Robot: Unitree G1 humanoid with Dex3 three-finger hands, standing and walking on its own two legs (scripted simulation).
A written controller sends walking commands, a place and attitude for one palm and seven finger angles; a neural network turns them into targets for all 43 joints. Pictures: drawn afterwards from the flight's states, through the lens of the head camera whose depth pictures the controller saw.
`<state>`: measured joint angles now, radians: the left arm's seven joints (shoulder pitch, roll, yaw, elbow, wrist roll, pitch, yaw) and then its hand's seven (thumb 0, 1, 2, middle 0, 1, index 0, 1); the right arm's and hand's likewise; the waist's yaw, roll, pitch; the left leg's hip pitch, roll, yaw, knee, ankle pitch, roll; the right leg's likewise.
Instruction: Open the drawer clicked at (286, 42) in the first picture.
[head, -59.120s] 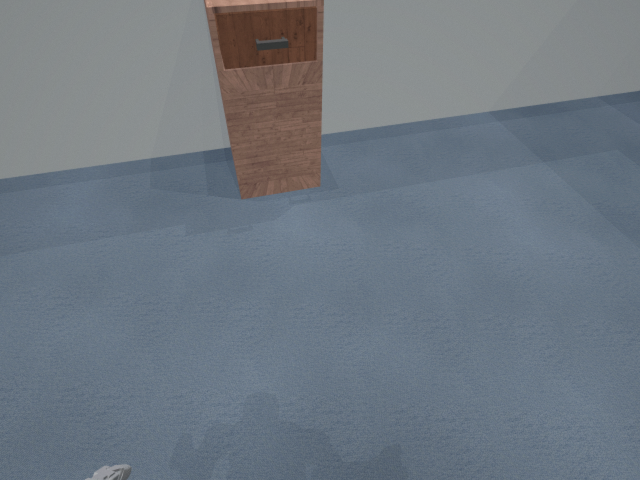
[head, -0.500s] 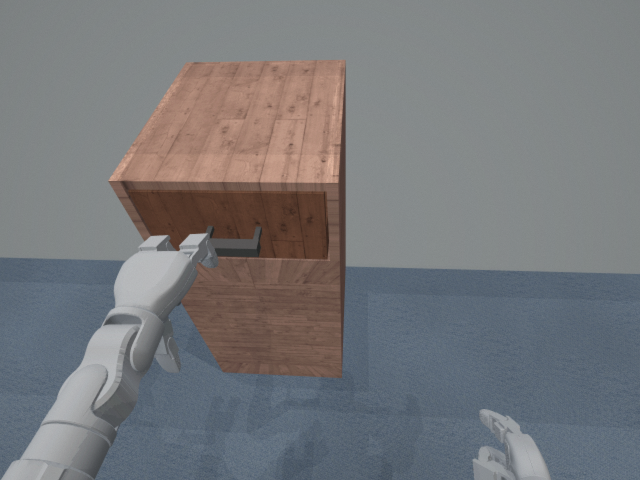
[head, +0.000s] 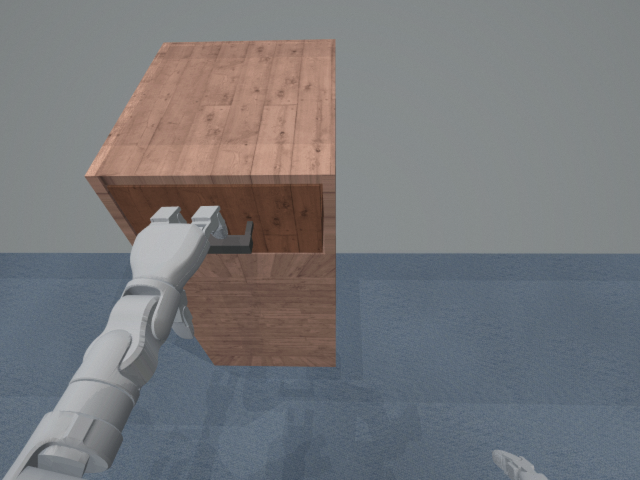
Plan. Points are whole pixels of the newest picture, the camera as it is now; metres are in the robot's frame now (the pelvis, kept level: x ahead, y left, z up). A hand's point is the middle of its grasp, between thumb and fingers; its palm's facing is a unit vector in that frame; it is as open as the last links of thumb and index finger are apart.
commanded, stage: move the hooked fingers above the handle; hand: left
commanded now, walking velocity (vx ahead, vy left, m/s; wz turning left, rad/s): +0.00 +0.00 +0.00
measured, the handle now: (221, 235) +0.50 +0.21 -0.05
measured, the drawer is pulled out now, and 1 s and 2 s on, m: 0.00 0.00 0.00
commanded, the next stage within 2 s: none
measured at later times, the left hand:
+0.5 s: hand (201, 245) +0.42 +0.21 +0.02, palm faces -0.02 -0.02 -1.00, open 13.8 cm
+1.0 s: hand (206, 241) +0.44 +0.21 +0.01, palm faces -0.07 -0.02 -1.00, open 13.7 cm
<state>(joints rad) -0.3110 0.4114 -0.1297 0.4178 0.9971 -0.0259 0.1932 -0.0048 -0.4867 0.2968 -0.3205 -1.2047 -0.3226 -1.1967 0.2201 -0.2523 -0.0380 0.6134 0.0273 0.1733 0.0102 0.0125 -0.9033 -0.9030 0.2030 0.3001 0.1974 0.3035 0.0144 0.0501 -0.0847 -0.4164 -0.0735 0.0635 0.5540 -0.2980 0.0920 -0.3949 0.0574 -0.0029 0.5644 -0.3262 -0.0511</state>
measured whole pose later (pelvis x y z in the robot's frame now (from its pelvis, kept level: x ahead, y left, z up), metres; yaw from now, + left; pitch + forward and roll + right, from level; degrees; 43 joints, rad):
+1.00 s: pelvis -0.01 -0.02 -0.02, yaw -1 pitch +18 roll -1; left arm -0.72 0.48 -0.03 1.05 1.06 -0.04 0.33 0.00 -0.48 0.30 -0.33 -1.22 -0.34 -1.23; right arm 0.33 -0.27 -0.04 0.65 0.01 0.19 0.00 0.01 -0.90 -0.90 0.20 0.30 0.20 0.30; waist -0.10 0.05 -0.16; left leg -0.67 -0.03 0.07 0.70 -0.33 0.07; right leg -0.64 0.10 -0.01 0.68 -0.34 -0.07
